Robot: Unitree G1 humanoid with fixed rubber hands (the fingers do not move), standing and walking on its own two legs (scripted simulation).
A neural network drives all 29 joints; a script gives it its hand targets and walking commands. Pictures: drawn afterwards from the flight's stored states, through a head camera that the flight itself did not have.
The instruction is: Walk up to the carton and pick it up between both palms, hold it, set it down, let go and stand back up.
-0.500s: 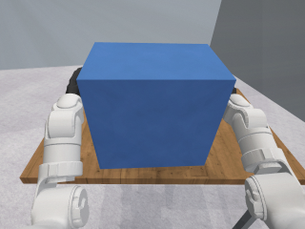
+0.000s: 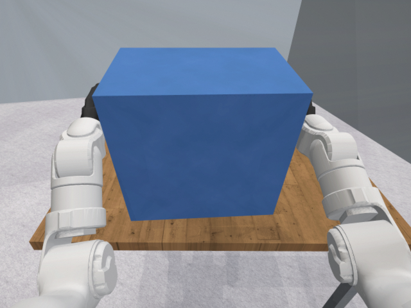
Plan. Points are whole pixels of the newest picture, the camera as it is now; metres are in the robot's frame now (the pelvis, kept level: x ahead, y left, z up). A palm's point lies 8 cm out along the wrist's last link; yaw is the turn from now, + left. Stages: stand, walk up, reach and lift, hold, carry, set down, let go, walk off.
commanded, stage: reach and lift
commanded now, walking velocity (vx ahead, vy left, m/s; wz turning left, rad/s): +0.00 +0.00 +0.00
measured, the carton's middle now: (201, 136) +0.38 +0.02 +0.22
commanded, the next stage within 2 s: hold in 0.36 s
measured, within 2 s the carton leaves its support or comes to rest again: neither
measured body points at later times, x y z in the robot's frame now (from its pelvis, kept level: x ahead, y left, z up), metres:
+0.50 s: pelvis +0.00 +0.00 +0.00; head -0.08 +0.02 +0.44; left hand +0.38 +0.20 +0.27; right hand +0.39 -0.18 +0.29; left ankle +0.03 +0.12 -0.75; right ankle -0.02 -0.11 -0.75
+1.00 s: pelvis +0.00 +0.00 +0.00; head -0.09 +0.02 +0.44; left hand +0.38 +0.20 +0.29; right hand +0.38 -0.19 +0.31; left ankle +0.03 +0.12 -0.75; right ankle -0.02 -0.11 -0.75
